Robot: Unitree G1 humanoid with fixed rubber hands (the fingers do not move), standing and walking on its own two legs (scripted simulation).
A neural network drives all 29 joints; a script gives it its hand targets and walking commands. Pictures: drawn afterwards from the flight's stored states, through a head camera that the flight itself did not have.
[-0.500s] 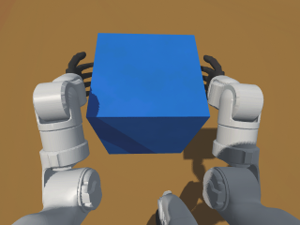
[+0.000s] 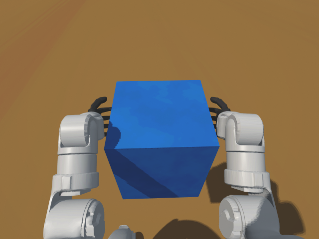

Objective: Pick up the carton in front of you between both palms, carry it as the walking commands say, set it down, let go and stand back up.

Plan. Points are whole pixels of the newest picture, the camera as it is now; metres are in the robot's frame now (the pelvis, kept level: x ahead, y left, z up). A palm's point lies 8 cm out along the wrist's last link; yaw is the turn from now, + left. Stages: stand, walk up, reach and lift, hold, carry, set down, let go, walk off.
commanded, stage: carry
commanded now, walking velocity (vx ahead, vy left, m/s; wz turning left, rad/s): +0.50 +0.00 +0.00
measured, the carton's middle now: (159, 142) +0.36 +0.01 +0.03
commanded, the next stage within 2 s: none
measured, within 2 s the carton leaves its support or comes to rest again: neither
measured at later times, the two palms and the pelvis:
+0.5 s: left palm (117, 67) +0.60 +0.15 +0.09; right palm (213, 72) +0.58 -0.15 +0.09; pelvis +0.32 +0.01 -0.01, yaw -3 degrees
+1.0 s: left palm (121, 27) +0.88 +0.18 +0.08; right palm (194, 27) +0.88 -0.12 +0.08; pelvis +0.62 +0.03 -0.02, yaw -2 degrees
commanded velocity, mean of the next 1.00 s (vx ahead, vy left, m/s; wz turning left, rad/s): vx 0.50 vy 0.00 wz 0.00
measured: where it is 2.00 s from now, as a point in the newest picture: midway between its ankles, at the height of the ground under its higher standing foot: (161, 127)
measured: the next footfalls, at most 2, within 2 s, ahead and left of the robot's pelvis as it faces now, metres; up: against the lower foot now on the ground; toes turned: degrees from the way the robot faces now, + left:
left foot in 0.14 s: +0.24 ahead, +0.13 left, +0.00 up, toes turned +6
right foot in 0.52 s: +0.49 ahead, -0.10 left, +0.00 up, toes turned -12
